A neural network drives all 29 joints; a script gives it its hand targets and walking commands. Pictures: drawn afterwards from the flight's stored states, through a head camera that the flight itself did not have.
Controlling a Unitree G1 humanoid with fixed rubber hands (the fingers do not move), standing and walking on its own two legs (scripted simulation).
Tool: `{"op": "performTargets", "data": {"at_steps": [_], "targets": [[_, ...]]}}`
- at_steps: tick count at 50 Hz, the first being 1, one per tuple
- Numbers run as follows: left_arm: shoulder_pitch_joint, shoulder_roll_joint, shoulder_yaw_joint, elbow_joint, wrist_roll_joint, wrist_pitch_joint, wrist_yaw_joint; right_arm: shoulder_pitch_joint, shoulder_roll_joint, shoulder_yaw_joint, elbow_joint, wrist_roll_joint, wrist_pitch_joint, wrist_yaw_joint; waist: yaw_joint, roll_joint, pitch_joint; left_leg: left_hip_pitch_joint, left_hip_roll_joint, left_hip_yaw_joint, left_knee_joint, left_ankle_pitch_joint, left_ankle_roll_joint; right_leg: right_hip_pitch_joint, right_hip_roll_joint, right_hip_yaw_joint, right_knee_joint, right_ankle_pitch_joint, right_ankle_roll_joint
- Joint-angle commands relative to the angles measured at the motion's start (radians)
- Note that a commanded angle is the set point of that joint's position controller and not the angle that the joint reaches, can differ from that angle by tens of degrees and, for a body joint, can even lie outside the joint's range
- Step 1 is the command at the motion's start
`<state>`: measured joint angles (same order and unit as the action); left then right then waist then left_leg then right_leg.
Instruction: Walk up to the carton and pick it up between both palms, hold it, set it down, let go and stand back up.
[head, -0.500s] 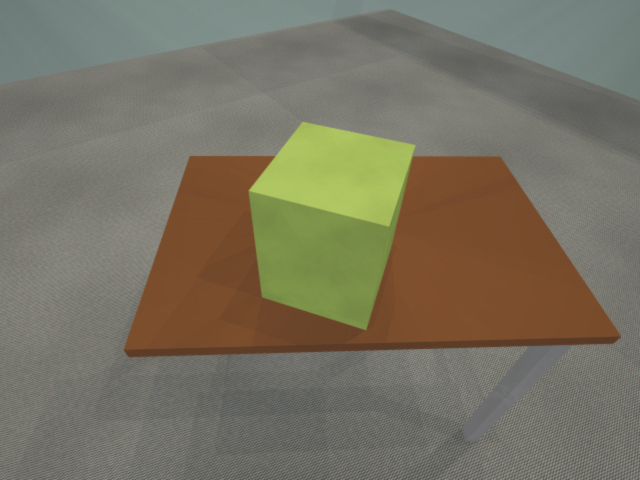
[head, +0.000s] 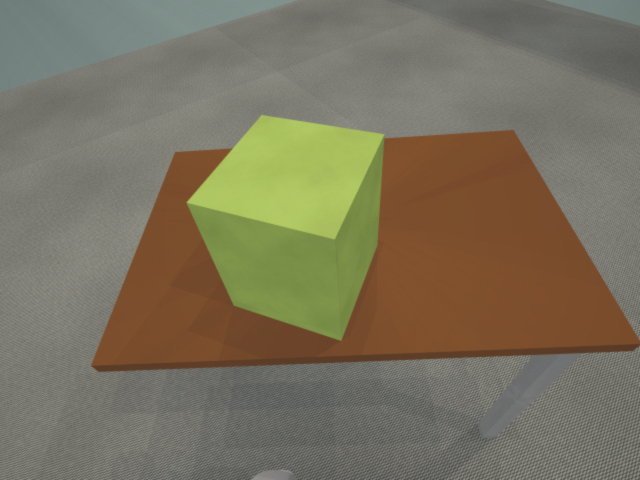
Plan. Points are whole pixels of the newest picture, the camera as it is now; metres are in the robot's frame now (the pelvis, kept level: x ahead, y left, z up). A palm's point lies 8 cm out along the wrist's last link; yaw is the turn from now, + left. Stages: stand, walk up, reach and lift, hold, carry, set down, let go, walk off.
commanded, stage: walk up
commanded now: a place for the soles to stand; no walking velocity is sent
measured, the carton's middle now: (301, 228) +0.48 +0.04 +0.02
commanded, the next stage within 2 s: reach and lift in 1.30 s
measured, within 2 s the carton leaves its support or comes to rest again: neither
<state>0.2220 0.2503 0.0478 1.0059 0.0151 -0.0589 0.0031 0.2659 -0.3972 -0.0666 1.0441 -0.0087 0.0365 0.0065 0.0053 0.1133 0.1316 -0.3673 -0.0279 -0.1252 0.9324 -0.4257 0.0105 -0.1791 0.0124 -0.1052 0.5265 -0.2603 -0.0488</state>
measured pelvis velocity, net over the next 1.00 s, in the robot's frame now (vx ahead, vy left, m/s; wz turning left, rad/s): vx -0.01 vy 0.05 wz -0.01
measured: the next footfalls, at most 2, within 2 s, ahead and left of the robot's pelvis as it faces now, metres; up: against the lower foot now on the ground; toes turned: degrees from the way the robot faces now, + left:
left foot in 0.20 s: +0.06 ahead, +0.16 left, +0.00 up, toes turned -1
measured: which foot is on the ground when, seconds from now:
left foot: up 0.00-0.18, down 0.20-1.00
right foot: down 0.00-1.00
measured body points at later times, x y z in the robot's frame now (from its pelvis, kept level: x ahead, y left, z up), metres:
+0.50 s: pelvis +0.00 +0.04 -0.02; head +0.02 +0.04 +0.42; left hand +0.04 +0.35 -0.15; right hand +0.15 -0.24 -0.14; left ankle +0.03 +0.16 -0.73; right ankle +0.01 -0.10 -0.73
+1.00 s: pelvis -0.01 +0.05 +0.00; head +0.01 +0.03 +0.45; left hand +0.06 +0.34 -0.13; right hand +0.08 -0.25 -0.14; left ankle +0.03 +0.16 -0.73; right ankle +0.01 -0.10 -0.73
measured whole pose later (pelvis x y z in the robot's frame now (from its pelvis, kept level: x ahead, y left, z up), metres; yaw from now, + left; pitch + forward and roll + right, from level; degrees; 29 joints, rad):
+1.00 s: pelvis -0.01 +0.05 +0.00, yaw -1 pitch -4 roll +0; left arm 0.13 0.31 0.01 1.11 0.01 -0.04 0.01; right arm 0.08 -0.35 -0.04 1.08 -0.01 0.03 0.03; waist 0.00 0.03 0.11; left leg -0.23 0.01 0.05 0.56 -0.25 0.01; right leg -0.22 -0.03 0.04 0.56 -0.27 0.04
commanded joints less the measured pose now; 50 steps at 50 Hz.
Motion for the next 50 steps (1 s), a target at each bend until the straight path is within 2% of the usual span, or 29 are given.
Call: {"op": "performTargets", "data": {"at_steps": [1,6,8,9,10,11,12,13,14,15,16,17,18,19,20,21,22,23,24,25,26,27,29,30,34,37,39,45,50], "targets": [[0.015,0.357,0.078,-0.101,-0.006,-0.025,0.041,0.006,-0.167,-0.045,-0.099,-0.004,-0.008,-0.01,0.016,-0.255,-0.065,-0.063,0.043,-0.034,-0.015,0.017,-0.006,0.054,-0.349,0.263,-0.153,0.547,-0.133],[-0.019,0.387,0.083,-0.142,0.001,-0.009,0.043,-0.049,-0.171,-0.053,-0.143,-0.007,-0.005,0.0,0.011,-0.284,-0.092,0.02,0.068,0.062,-0.125,-0.015,0.011,-0.002,-0.366,0.239,-0.063,0.588,-0.16],[-0.03,0.392,0.08,-0.149,-0.002,-0.003,0.043,-0.043,-0.17,-0.058,-0.145,-0.01,-0.007,0.005,-0.001,-0.262,-0.119,0.076,0.062,0.087,-0.183,0.002,0.023,-0.033,-0.347,0.233,-0.014,0.537,-0.143],[-0.053,0.388,0.076,-0.158,-0.007,-0.001,0.042,-0.021,-0.164,-0.057,-0.135,-0.011,-0.012,0.006,-0.017,-0.262,-0.129,0.133,0.061,0.096,-0.249,0.061,0.032,-0.073,-0.321,0.205,0.028,0.488,-0.118],[-0.07,0.381,0.071,-0.161,-0.01,0.002,0.04,-0.004,-0.164,-0.059,-0.135,-0.013,-0.022,0.005,-0.052,-0.219,-0.154,0.213,0.068,0.079,-0.384,0.194,0.047,-0.117,-0.287,0.193,0.072,0.401,-0.082],[-0.068,0.346,0.056,-0.166,-0.019,0.003,0.039,-0.019,-0.222,-0.071,-0.133,-0.02,-0.029,0.001,-0.045,-0.082,-0.186,0.277,0.157,-0.059,-0.428,0.418,0.079,-0.17,-0.209,0.142,0.182,0.31,-0.027],[-0.055,0.304,0.045,-0.164,-0.027,0.008,0.037,-0.092,-0.263,-0.075,-0.158,-0.016,-0.039,-0.001,-0.008,0.025,-0.204,0.223,0.256,-0.242,-0.464,0.47,0.169,-0.182,-0.075,0.061,0.302,0.091,0.035],[-0.067,0.314,0.054,-0.141,-0.021,0.02,0.042,-0.126,-0.263,-0.066,-0.16,-0.002,-0.041,-0.003,-0.012,0.038,-0.17,0.067,0.337,-0.313,-0.483,0.422,0.262,-0.103,-0.035,0.065,0.341,-0.228,0.038],[-0.043,0.313,0.051,-0.117,-0.023,0.021,0.041,-0.164,-0.25,-0.059,-0.168,-0.003,-0.042,-0.001,0.007,0.054,-0.139,-0.022,0.346,-0.32,-0.486,0.386,0.283,-0.035,-0.049,0.099,0.349,-0.29,0.029],[-0.009,0.321,0.053,-0.099,-0.025,0.018,0.036,-0.184,-0.23,-0.054,-0.181,-0.001,-0.04,0.002,0.023,0.041,-0.132,-0.045,0.319,-0.259,-0.469,0.412,0.265,-0.02,-0.044,0.12,0.324,-0.293,0.02],[0.023,0.315,0.052,-0.082,-0.021,0.013,0.031,-0.221,-0.211,-0.045,-0.196,-0.004,-0.038,0.003,0.043,0.066,-0.139,-0.026,0.279,-0.168,-0.435,0.383,0.229,-0.02,-0.045,0.11,0.238,-0.24,0.009],[0.051,0.322,0.049,-0.066,-0.02,0.006,0.031,-0.254,-0.194,-0.039,-0.203,0.001,-0.037,0.003,0.057,0.077,-0.156,-0.022,0.243,-0.112,-0.396,0.395,0.185,0.006,-0.057,0.142,0.167,-0.11,0.003],[0.07,0.333,0.052,-0.061,-0.015,-0.002,0.035,-0.251,-0.183,-0.036,-0.205,0.001,-0.035,0.001,0.053,0.046,-0.184,-0.004,0.207,-0.076,-0.317,0.442,0.142,0.035,-0.09,0.185,0.094,0.041,-0.011],[0.028,0.371,0.057,-0.062,-0.007,-0.009,0.037,-0.233,-0.175,-0.038,-0.195,0.008,-0.033,0.002,0.029,-0.031,-0.182,0.0,0.145,-0.037,-0.245,0.399,0.077,0.003,-0.163,0.321,0.009,0.084,-0.048],[-0.02,0.421,0.064,-0.068,-0.001,-0.012,0.035,-0.2,-0.17,-0.04,-0.182,0.009,-0.026,0.001,-0.009,-0.115,-0.167,0.044,0.093,0.022,-0.184,0.259,0.037,-0.088,-0.242,0.432,-0.055,0.059,-0.098],[-0.075,0.446,0.059,-0.079,0.001,-0.011,0.033,-0.185,-0.179,-0.043,-0.164,0.004,-0.022,-0.001,-0.035,-0.146,-0.129,0.096,0.075,0.065,-0.162,0.134,0.025,-0.191,-0.287,0.485,-0.06,0.064,-0.136],[-0.11,0.422,0.048,-0.083,0.0,-0.009,0.033,-0.172,-0.176,-0.041,-0.148,-0.003,-0.025,-0.001,-0.048,-0.14,-0.117,0.152,0.088,0.052,-0.214,0.126,0.028,-0.235,-0.272,0.453,-0.032,0.112,-0.127],[-0.118,0.383,0.039,-0.08,-0.004,-0.008,0.031,-0.166,-0.186,-0.042,-0.137,-0.004,-0.031,-0.001,-0.051,-0.104,-0.123,0.213,0.118,0.019,-0.306,0.212,0.048,-0.256,-0.219,0.368,0.004,0.123,-0.082],[-0.126,0.358,0.03,-0.074,-0.01,-0.006,0.03,-0.194,-0.204,-0.044,-0.142,-0.004,-0.041,0.002,-0.039,-0.076,-0.148,0.207,0.165,-0.066,-0.394,0.249,0.089,-0.225,-0.132,0.269,0.058,0.108,-0.024],[-0.097,0.331,0.028,-0.062,-0.013,-0.003,0.032,-0.22,-0.219,-0.046,-0.141,-0.007,-0.044,0.005,-0.015,-0.026,-0.151,0.133,0.224,-0.138,-0.466,0.237,0.143,-0.155,-0.058,0.171,0.16,0.044,0.009],[-0.072,0.323,0.03,-0.047,-0.015,0.001,0.034,-0.229,-0.22,-0.042,-0.146,-0.004,-0.046,0.006,-0.002,-0.026,-0.15,0.082,0.278,-0.184,-0.501,0.214,0.182,-0.103,-0.035,0.123,0.2,-0.024,0.016],[-0.05,0.322,0.03,-0.028,-0.012,0.004,0.032,-0.251,-0.221,-0.041,-0.148,-0.003,-0.046,0.006,0.012,-0.03,-0.137,0.047,0.288,-0.182,-0.517,0.197,0.19,-0.072,-0.033,0.11,0.183,-0.088,0.021],[-0.036,0.323,0.026,-0.006,-0.013,-0.002,0.028,-0.273,-0.201,-0.033,-0.149,-0.005,-0.046,0.005,0.02,-0.051,-0.135,0.04,0.263,-0.122,-0.497,0.209,0.167,-0.039,-0.039,0.139,0.114,-0.048,0.009],[-0.012,0.321,0.024,0.002,-0.013,-0.003,0.026,-0.284,-0.201,-0.03,-0.151,-0.002,-0.045,0.005,0.024,-0.026,-0.16,0.045,0.234,-0.083,-0.484,0.192,0.139,-0.015,-0.051,0.153,0.077,0.002,0.004],[-0.083,0.36,0.025,-0.002,-0.014,-0.007,0.024,-0.268,-0.188,-0.032,-0.122,-0.003,-0.035,0.006,-0.011,-0.083,-0.131,0.124,0.149,-0.011,-0.447,0.119,0.07,-0.124,-0.129,0.27,-0.021,0.039,-0.02],[-0.076,0.345,0.016,0.014,-0.014,-0.007,0.026,-0.282,-0.189,-0.028,-0.107,-0.004,-0.035,0.011,0.003,-0.056,-0.151,0.139,0.171,-0.028,-0.488,0.123,0.08,-0.096,-0.103,0.235,-0.012,0.059,-0.009],[-0.074,0.342,0.017,0.021,-0.01,-0.007,0.028,-0.279,-0.179,-0.028,-0.102,0.0,-0.035,0.013,0.007,-0.096,-0.149,0.129,0.176,-0.022,-0.511,0.124,0.08,-0.077,-0.107,0.227,-0.027,0.075,-0.011],[-0.105,0.351,0.014,0.04,-0.007,-0.011,0.028,-0.254,-0.167,-0.021,-0.064,0.002,-0.035,0.014,-0.005,-0.139,-0.156,0.183,0.149,0.024,-0.514,0.162,0.051,-0.067,-0.134,0.254,-0.092,0.132,-0.013],[-0.124,0.336,0.012,0.042,-0.01,-0.004,0.025,-0.265,-0.172,-0.017,-0.051,0.0,-0.037,0.016,0.0,-0.112,-0.154,0.177,0.161,0.02,-0.566,0.131,0.056,-0.048,-0.124,0.236,-0.094,0.117,-0.004]]}}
